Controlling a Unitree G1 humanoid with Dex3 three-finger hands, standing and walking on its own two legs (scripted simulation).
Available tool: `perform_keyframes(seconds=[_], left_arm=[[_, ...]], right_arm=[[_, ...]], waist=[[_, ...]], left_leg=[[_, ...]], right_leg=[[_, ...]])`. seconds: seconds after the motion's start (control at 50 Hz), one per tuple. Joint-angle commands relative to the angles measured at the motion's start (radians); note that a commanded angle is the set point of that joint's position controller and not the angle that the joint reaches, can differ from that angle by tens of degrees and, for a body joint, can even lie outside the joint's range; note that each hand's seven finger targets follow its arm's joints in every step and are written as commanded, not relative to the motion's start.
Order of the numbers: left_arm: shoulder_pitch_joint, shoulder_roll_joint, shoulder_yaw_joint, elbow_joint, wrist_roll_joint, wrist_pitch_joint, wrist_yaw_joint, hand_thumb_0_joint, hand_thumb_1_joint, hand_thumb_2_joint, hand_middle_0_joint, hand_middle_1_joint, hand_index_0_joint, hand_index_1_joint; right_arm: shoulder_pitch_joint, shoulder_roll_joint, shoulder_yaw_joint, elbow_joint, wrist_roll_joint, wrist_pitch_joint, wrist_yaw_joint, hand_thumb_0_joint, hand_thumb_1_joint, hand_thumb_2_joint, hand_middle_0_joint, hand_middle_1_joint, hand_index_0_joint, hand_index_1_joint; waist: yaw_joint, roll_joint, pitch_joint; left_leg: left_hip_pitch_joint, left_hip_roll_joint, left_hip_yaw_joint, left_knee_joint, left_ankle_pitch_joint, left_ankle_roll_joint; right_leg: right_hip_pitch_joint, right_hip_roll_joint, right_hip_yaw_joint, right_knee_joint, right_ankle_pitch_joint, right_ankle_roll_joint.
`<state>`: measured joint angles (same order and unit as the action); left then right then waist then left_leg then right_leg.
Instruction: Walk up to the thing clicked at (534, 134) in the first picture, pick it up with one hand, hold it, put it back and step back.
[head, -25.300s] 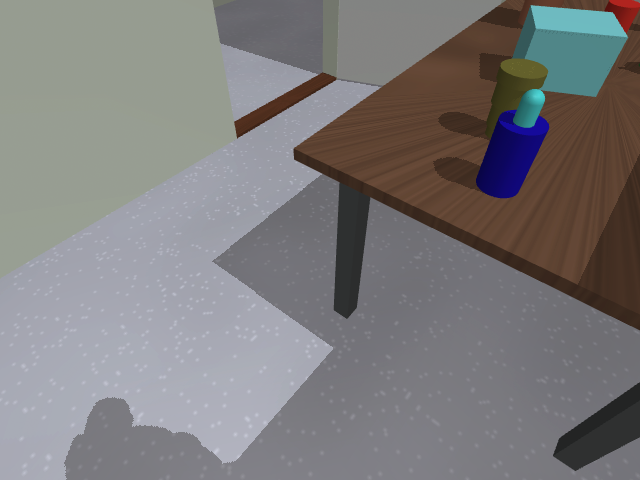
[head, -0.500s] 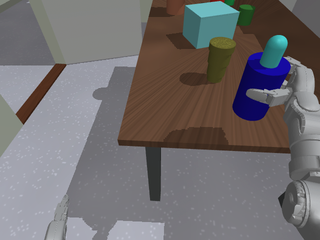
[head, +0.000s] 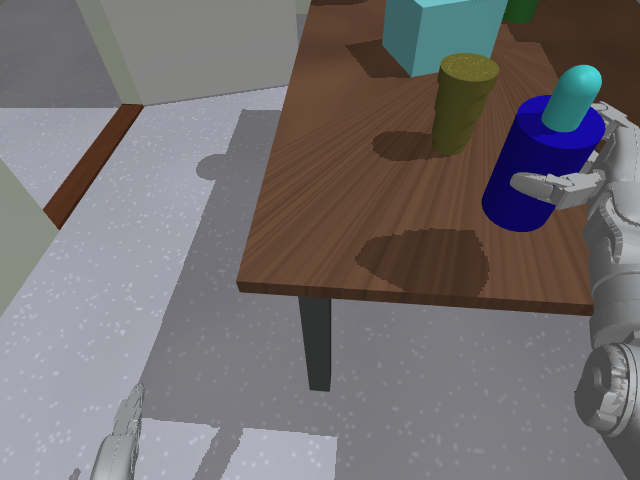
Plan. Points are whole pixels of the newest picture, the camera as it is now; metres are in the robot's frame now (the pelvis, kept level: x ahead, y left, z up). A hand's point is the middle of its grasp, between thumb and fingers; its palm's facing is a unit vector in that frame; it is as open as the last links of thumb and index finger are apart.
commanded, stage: crouch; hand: right
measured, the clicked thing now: (544, 150) +0.48 -0.20 +0.17
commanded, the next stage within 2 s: lower in 0.40 s
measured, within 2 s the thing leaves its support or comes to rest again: rests again in 1.32 s
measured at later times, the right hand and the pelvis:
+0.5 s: hand (555, 156) +0.51 -0.23 +0.15, palm faces +0.25 +0.97 -0.01, open 11.7 cm; pelvis +0.00 +0.00 -0.01, yaw +0 degrees
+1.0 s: hand (536, 185) +0.52 -0.24 +0.08, palm faces +0.25 +0.97 -0.02, open 11.7 cm; pelvis -0.01 +0.00 -0.03, yaw +1 degrees
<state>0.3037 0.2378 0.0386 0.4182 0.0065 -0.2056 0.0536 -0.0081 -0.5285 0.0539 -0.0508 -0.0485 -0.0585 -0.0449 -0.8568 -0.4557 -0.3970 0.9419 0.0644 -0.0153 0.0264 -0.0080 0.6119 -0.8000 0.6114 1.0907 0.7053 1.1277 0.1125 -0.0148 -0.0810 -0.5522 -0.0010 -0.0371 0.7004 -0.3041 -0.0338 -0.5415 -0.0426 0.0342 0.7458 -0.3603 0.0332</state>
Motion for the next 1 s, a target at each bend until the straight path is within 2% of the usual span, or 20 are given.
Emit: perform_keyframes(seconds=[0.0,0.04,0.06,0.1,0.14,0.16,0.24,0.28,0.34,0.44,0.48,0.58,0.62,0.74,0.8,0.86,0.9,0.92,0.96,0.98], left_arm=[[-0.022,0.091,0.03,-0.139,-0.007,-0.034,-0.011,0.0,-0.545,0.045,-0.048,-0.041,-0.045,-0.043],[-0.009,0.133,0.062,-0.178,-0.004,-0.03,-0.011,0.0,-0.534,0.036,-0.05,-0.043,-0.051,-0.041],[-0.029,0.125,0.045,-0.219,-0.007,-0.029,-0.016,0.0,-0.545,0.043,-0.051,-0.041,-0.048,-0.043],[0.05,0.126,0.059,-0.164,-0.007,-0.014,-0.017,0.0,-0.538,0.039,-0.05,-0.042,-0.05,-0.042],[0.029,0.137,0.076,-0.18,-0.009,-0.011,-0.018,0.0,-0.54,0.042,-0.049,-0.042,-0.048,-0.042],[-0.01,0.157,0.083,-0.243,-0.01,-0.015,-0.016,0.0,-0.543,0.043,-0.049,-0.041,-0.047,-0.043],[0.001,0.142,0.078,-0.205,-0.008,-0.011,-0.009,0.0,-0.547,0.05,-0.048,-0.044,-0.045,-0.046],[-0.036,0.166,0.086,-0.254,-0.006,-0.015,-0.007,0.0,-0.542,0.048,-0.046,-0.045,-0.046,-0.045],[-0.01,0.114,0.035,-0.162,0.0,0.0,-0.016,0.0,-0.55,0.054,-0.045,-0.041,-0.04,-0.045],[-0.055,0.168,0.059,-0.237,0.005,0.007,-0.019,0.0,-0.543,0.044,-0.048,-0.041,-0.046,-0.042],[-0.001,0.123,0.027,-0.188,0.006,0.016,-0.025,0.0,-0.543,0.044,-0.046,-0.04,-0.044,-0.042],[-0.018,0.15,0.046,-0.265,0.01,0.016,-0.026,0.0,-0.552,0.047,-0.049,-0.037,-0.042,-0.044],[-0.005,0.142,0.041,-0.293,0.01,0.017,-0.026,0.0,-0.554,0.048,-0.048,-0.038,-0.041,-0.044],[-0.01,0.164,0.067,-0.327,0.021,0.019,-0.021,0.0,-0.553,0.053,-0.048,-0.041,-0.042,-0.046],[0.005,0.142,0.036,-0.304,0.031,0.022,-0.021,0.0,-0.546,0.053,-0.045,-0.042,-0.04,-0.046],[-0.018,0.17,0.048,-0.348,0.036,0.018,-0.015,0.0,-0.554,0.061,-0.045,-0.041,-0.038,-0.048],[0.031,0.155,0.041,-0.269,0.039,0.029,-0.018,0.0,-0.554,0.062,-0.044,-0.042,-0.037,-0.049],[-0.023,0.17,0.049,-0.307,0.04,0.026,-0.016,0.0,-0.554,0.063,-0.044,-0.042,-0.037,-0.049],[-0.074,0.194,0.062,-0.395,0.041,0.02,-0.011,0.0,-0.558,0.063,-0.045,-0.04,-0.037,-0.048],[-0.017,0.179,0.052,-0.342,0.043,0.026,-0.011,0.0,-0.558,0.065,-0.044,-0.04,-0.035,-0.049]], right_arm=[[-0.573,-0.303,-0.049,-0.248,0.024,-0.123,0.005,0.0,-0.054,-1.274,1.228,1.402,1.282,1.402],[-0.586,-0.3,-0.047,-0.279,0.028,-0.129,0.007,0.0,-0.035,-1.281,1.222,1.407,1.278,1.407],[-0.587,-0.31,-0.051,-0.278,0.027,-0.131,0.008,0.0,-0.05,-1.291,1.23,1.414,1.286,1.415],[-0.578,-0.331,-0.061,-0.262,0.024,-0.132,0.01,0.0,-0.037,-1.289,1.229,1.415,1.286,1.415],[-0.575,-0.309,-0.056,-0.234,0.03,-0.139,0.012,0.0,-0.047,-1.289,1.232,1.415,1.288,1.415],[-0.643,-0.347,-0.067,-0.343,0.031,-0.154,0.011,0.0,-0.047,-1.294,1.238,1.422,1.295,1.422],[-0.686,-0.339,-0.056,-0.317,0.026,-0.17,0.015,0.0,-0.021,-1.291,1.231,1.419,1.289,1.419],[-0.714,-0.343,-0.058,-0.323,0.029,-0.185,0.019,0.0,-0.037,-1.302,1.246,1.432,1.303,1.433],[-0.695,-0.353,-0.063,-0.246,0.02,-0.187,0.022,0.0,-0.039,-1.293,1.243,1.424,1.299,1.425],[-0.704,-0.428,-0.109,-0.2,0.003,-0.199,0.013,0.0,-0.033,-1.326,1.266,1.459,1.325,1.46],[-0.689,-0.396,-0.093,-0.123,-0.004,-0.198,0.015,0.0,-0.008,-1.324,1.262,1.461,1.323,1.461],[-0.655,-0.379,-0.085,-0.032,-0.009,-0.219,0.028,0.0,-0.006,-1.323,1.244,1.453,1.309,1.453],[-0.659,-0.419,-0.108,-0.021,-0.017,-0.234,0.031,0.0,0.009,-1.322,1.238,1.452,1.305,1.452],[-0.733,-0.474,-0.128,-0.082,-0.022,-0.282,0.034,0.0,-0.017,-1.284,1.214,1.409,1.275,1.409],[-0.76,-0.464,-0.117,-0.087,-0.023,-0.304,0.037,0.0,-0.032,-1.26,1.21,1.389,1.265,1.389],[-0.798,-0.521,-0.146,-0.135,-0.03,-0.323,0.034,0.0,-0.025,-1.269,1.212,1.397,1.269,1.397],[-0.747,-0.471,-0.125,-0.054,-0.024,-0.315,0.037,0.0,-0.018,-1.294,1.234,1.426,1.293,1.426],[-0.747,-0.477,-0.127,-0.063,-0.029,-0.32,0.035,0.0,-0.029,-1.284,1.229,1.415,1.285,1.415],[-0.822,-0.528,-0.142,-0.16,-0.039,-0.332,0.025,0.0,-0.014,-1.278,1.215,1.406,1.273,1.406],[-0.776,-0.501,-0.138,-0.076,-0.038,-0.323,0.023,0.0,-0.017,-1.3,1.234,1.431,1.294,1.431]], waist=[[-0.006,-0.09,-0.416],[0.012,-0.083,-0.455],[0.007,-0.086,-0.459],[0.014,-0.084,-0.431],[0.026,-0.082,-0.429],[0.021,-0.093,-0.485],[0.032,-0.119,-0.509],[0.038,-0.129,-0.572],[0.015,-0.186,-0.52],[0.021,-0.149,-0.566],[0.029,-0.134,-0.489],[0.075,-0.066,-0.466],[0.07,-0.066,-0.481],[0.076,-0.146,-0.55],[0.077,-0.208,-0.565],[0.08,-0.238,-0.693],[0.086,-0.257,-0.621],[0.094,-0.246,-0.636],[0.092,-0.275,-0.754],[0.099,-0.244,-0.687]], left_leg=[[0.164,-0.015,0.052,-0.059,0.335,0.02],[0.159,-0.021,0.057,-0.054,0.345,0.019],[0.174,-0.016,0.052,-0.054,0.357,0.018],[0.148,-0.017,0.052,-0.049,0.349,0.018],[0.138,-0.017,0.052,-0.045,0.349,0.019],[0.156,-0.015,0.05,-0.041,0.359,0.018],[0.111,-0.019,0.05,-0.028,0.33,0.02],[0.105,-0.024,0.057,-0.019,0.354,0.022],[0.072,-0.026,0.058,-0.011,0.333,0.031],[0.136,-0.025,0.051,-0.008,0.359,0.03],[0.104,-0.028,0.053,-0.013,0.323,0.03],[0.068,-0.03,0.05,-0.009,0.284,0.022],[0.064,-0.025,0.042,0.002,0.279,0.021],[0.015,-0.026,0.04,0.049,0.266,0.027],[-0.043,-0.033,0.049,0.071,0.25,0.033],[-0.015,-0.034,0.049,0.092,0.304,0.035],[-0.056,-0.036,0.051,0.098,0.289,0.038],[-0.061,-0.037,0.053,0.104,0.289,0.039],[-0.015,-0.036,0.051,0.108,0.304,0.038],[-0.03,-0.04,0.058,0.102,0.289,0.036]], right_leg=[[0.185,0.036,-0.053,-0.068,0.327,-0.033],[0.221,0.029,-0.047,-0.067,0.347,-0.031],[0.218,0.033,-0.053,-0.062,0.351,-0.032],[0.208,0.032,-0.052,-0.059,0.34,-0.034],[0.199,0.031,-0.05,-0.055,0.335,-0.034],[0.229,0.03,-0.047,-0.052,0.352,-0.034],[0.243,0.025,-0.041,-0.033,0.337,-0.035],[0.29,0.018,-0.03,-0.017,0.42,-0.029],[0.257,0.014,-0.027,-0.009,0.472,-0.017],[0.2,0.022,-0.035,-0.008,0.416,-0.024],[0.152,0.023,-0.038,-0.016,0.36,-0.025],[0.095,0.023,-0.037,-0.003,0.268,-0.04],[0.078,0.026,-0.042,0.012,0.255,-0.044],[0.082,0.024,-0.033,0.056,0.255,-0.038],[0.107,0.016,-0.023,0.072,0.296,-0.025],[0.155,0.013,-0.018,0.107,0.389,-0.021],[0.126,0.013,-0.015,0.115,0.395,-0.017],[0.112,0.011,-0.01,0.116,0.394,-0.016],[0.156,0.011,-0.015,0.124,0.393,-0.019],[0.127,0.011,-0.017,0.124,0.362,-0.02]])
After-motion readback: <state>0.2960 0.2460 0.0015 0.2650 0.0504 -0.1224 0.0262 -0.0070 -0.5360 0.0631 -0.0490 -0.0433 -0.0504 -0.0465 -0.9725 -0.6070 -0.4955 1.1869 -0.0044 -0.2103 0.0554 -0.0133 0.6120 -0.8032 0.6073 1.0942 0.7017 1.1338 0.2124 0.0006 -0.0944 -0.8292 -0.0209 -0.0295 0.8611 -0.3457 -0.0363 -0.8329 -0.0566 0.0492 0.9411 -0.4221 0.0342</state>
